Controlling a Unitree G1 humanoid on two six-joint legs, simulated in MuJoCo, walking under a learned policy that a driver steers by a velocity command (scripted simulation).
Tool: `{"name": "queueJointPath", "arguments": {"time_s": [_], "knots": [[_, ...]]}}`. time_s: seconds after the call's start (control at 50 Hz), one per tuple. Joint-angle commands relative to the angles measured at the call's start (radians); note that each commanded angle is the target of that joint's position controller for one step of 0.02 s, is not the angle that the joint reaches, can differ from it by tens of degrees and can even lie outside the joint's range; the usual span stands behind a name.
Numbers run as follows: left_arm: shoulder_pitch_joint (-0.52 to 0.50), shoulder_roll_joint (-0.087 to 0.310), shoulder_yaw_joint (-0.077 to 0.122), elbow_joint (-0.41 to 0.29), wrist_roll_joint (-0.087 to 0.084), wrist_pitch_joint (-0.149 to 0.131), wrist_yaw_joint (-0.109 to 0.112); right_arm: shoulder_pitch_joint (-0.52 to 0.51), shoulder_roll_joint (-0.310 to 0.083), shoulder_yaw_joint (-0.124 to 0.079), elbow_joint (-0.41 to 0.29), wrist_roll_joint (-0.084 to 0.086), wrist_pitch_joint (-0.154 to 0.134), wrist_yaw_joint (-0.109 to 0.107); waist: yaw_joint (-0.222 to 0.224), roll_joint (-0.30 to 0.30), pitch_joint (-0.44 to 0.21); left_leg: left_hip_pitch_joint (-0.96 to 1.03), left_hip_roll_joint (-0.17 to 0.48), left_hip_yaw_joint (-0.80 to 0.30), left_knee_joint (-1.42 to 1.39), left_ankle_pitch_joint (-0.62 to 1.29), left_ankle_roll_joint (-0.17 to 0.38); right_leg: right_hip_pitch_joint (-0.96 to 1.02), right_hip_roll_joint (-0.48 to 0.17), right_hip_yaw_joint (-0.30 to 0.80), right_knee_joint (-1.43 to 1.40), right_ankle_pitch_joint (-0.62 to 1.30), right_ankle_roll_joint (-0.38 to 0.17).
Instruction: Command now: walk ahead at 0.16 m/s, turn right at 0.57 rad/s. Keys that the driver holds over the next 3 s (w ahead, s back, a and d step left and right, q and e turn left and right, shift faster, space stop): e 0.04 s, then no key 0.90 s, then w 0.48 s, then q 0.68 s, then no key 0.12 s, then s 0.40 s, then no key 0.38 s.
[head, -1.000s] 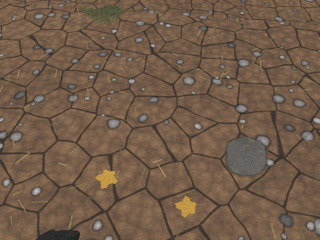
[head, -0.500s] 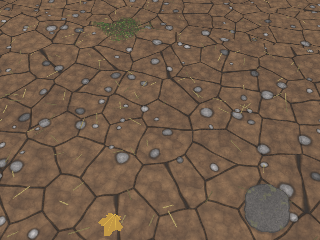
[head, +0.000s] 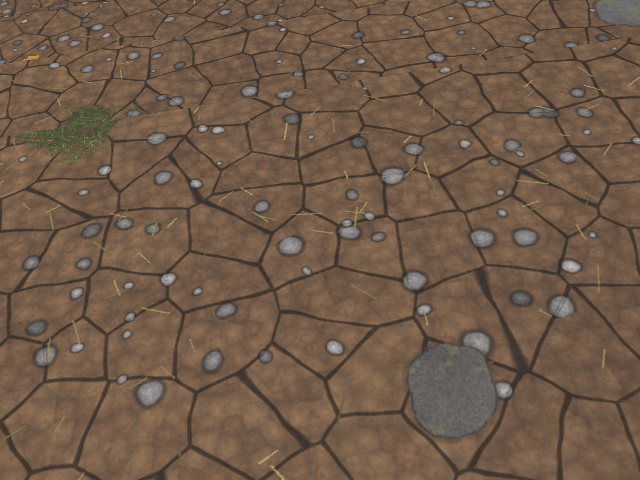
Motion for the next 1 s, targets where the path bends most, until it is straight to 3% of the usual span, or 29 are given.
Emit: {"name": "queueJointPath", "arguments": {"time_s": [0.02,0.08,0.14,0.22,0.28,0.3,0.32,0.34,0.36,0.38,0.4,0.46,0.48,0.52,0.54,0.62,0.94,0.96,1.0], "knots": [[-0.041,0.156,0.031,-0.075,-0.002,-0.035,0.021,-0.095,-0.095,-0.031,-0.070,-0.016,-0.041,-0.002,-0.018,-0.165,0.000,-0.196,0.011,-0.069,0.021,0.132,-0.010,0.155,-0.210,0.332,-0.317,-0.081,-0.126],[-0.019,0.157,0.032,-0.075,0.002,-0.035,0.030,-0.078,-0.056,-0.019,-0.053,-0.013,-0.043,0.005,-0.021,-0.157,-0.040,-0.109,-0.013,-0.054,-0.093,0.210,-0.039,0.173,-0.171,0.223,-0.252,0.260,-0.120],[0.004,0.168,0.037,-0.064,-0.003,-0.026,0.029,-0.115,-0.033,-0.002,-0.059,-0.006,-0.035,0.017,0.006,-0.182,-0.036,-0.023,-0.013,-0.048,-0.224,0.220,-0.059,0.154,-0.168,0.197,-0.223,0.350,-0.127],[0.003,0.178,0.038,-0.055,-0.002,-0.012,0.019,-0.126,-0.065,0.002,-0.064,0.001,-0.038,0.032,0.027,-0.181,-0.031,0.065,-0.015,-0.040,-0.321,0.175,-0.049,0.150,-0.195,0.236,-0.170,0.430,-0.144],[-0.039,0.153,0.025,-0.054,-0.013,-0.005,0.019,-0.068,-0.083,-0.001,-0.042,-0.004,-0.052,0.039,-0.009,-0.166,-0.042,0.188,-0.020,-0.029,-0.480,0.231,-0.007,0.162,-0.184,0.273,-0.095,0.418,-0.116],[-0.032,0.136,0.018,-0.046,-0.012,-0.009,0.019,-0.046,-0.088,0.000,-0.033,-0.016,-0.059,0.038,-0.026,-0.138,-0.049,0.281,0.000,-0.047,-0.587,0.398,0.015,0.142,-0.154,0.267,-0.070,0.397,-0.081],[-0.013,0.099,0.005,-0.048,0.011,-0.018,0.019,-0.014,-0.133,-0.005,-0.031,-0.034,-0.064,0.030,-0.019,-0.060,-0.115,0.432,0.110,-0.146,-0.565,0.690,0.050,0.101,-0.095,0.224,0.002,0.330,-0.032],[0.075,0.079,-0.001,-0.042,0.026,-0.026,0.018,-0.006,-0.185,-0.011,-0.026,-0.040,-0.057,0.023,0.037,0.089,-0.174,0.594,0.217,-0.242,-0.474,0.945,0.149,-0.028,-0.004,0.160,0.080,0.061,0.021],[0.078,0.070,-0.007,-0.033,0.022,-0.022,0.024,-0.005,-0.099,0.012,-0.011,-0.030,-0.044,0.022,0.017,0.162,-0.204,0.578,0.282,-0.314,-0.489,0.906,0.248,-0.044,0.009,0.124,0.116,-0.149,0.071],[0.037,0.104,0.000,-0.034,0.013,-0.012,0.027,-0.018,-0.052,0.030,-0.008,-0.020,-0.039,0.027,0.005,0.157,-0.175,0.535,0.279,-0.337,-0.521,0.799,0.262,-0.048,-0.006,0.108,0.129,-0.199,0.092],[0.009,0.114,0.006,-0.034,0.005,-0.002,0.031,-0.029,-0.057,0.033,-0.003,-0.020,-0.035,0.030,0.001,0.145,-0.155,0.512,0.257,-0.328,-0.534,0.707,0.245,-0.056,-0.010,0.095,0.130,-0.185,0.099],[0.013,0.092,0.001,-0.008,0.011,0.023,0.025,-0.098,-0.083,0.036,-0.003,-0.015,-0.028,0.034,0.033,0.109,-0.120,0.366,0.174,-0.221,-0.546,0.484,0.157,0.090,-0.029,0.077,-0.042,0.021,0.092],[-0.009,0.099,0.000,-0.009,0.016,0.026,0.021,-0.092,-0.084,0.035,0.004,-0.012,-0.028,0.036,0.019,0.082,-0.102,0.329,0.128,-0.175,-0.544,0.370,0.116,0.125,-0.031,0.081,-0.080,0.107,0.081],[-0.037,0.128,0.006,-0.002,0.007,0.023,0.016,-0.082,-0.084,0.037,0.012,-0.011,-0.033,0.039,-0.018,-0.011,-0.064,0.343,0.052,-0.097,-0.522,0.270,0.066,0.082,-0.031,0.085,-0.049,0.146,0.045],[-0.043,0.111,0.003,0.001,0.009,0.018,0.014,-0.083,-0.083,0.039,0.023,-0.011,-0.036,0.038,-0.013,-0.012,-0.067,0.358,0.046,-0.090,-0.505,0.306,0.064,0.085,-0.034,0.087,-0.058,0.166,0.042],[-0.043,0.102,0.002,0.031,0.011,0.001,0.015,-0.070,-0.068,0.041,0.058,-0.003,-0.030,0.030,-0.021,-0.049,-0.081,0.408,0.043,-0.076,-0.454,0.465,0.081,0.098,-0.036,0.087,-0.066,0.260,0.052],[-0.038,0.083,-0.013,0.142,0.007,-0.012,0.023,-0.066,-0.071,0.043,0.183,-0.004,0.004,0.009,-0.029,-0.033,-0.013,0.405,0.016,-0.067,-0.473,0.332,0.059,0.068,-0.024,0.058,-0.096,0.168,0.058],[-0.018,0.076,-0.014,0.158,0.005,-0.012,0.023,-0.051,-0.065,0.043,0.195,-0.003,0.006,0.007,-0.028,-0.031,-0.029,0.408,0.004,-0.058,-0.476,0.214,0.060,0.071,-0.013,0.045,-0.101,0.067,0.053],[-0.022,0.079,-0.013,0.162,-0.003,-0.012,0.026,-0.038,-0.080,0.036,0.204,0.008,0.011,0.002,-0.033,-0.031,0.019,0.350,-0.017,-0.058,-0.478,-0.158,0.075,0.009,0.005,0.040,-0.088,-0.221,0.021]]}}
